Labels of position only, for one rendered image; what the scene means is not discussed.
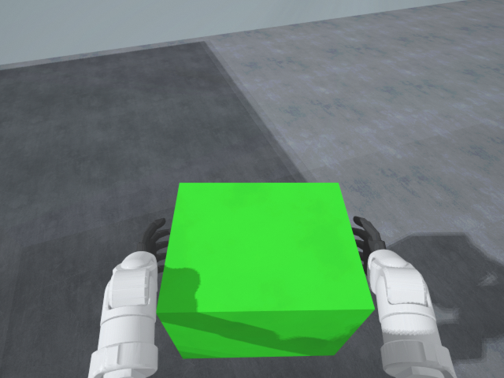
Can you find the right robot hand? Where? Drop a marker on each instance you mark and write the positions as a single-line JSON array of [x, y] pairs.
[[371, 237]]

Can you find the left robot hand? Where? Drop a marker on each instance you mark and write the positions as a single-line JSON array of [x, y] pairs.
[[149, 239]]

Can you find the carton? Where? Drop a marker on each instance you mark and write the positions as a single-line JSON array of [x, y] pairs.
[[261, 270]]

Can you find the left robot forearm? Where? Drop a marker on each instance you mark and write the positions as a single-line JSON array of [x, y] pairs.
[[126, 341]]

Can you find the right robot forearm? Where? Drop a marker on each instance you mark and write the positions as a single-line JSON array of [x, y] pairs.
[[412, 347]]

